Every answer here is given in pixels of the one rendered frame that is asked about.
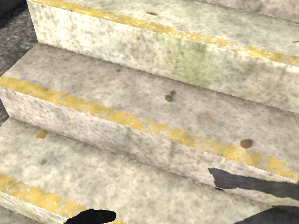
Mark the robot left hand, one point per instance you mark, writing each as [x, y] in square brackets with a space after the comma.
[92, 216]

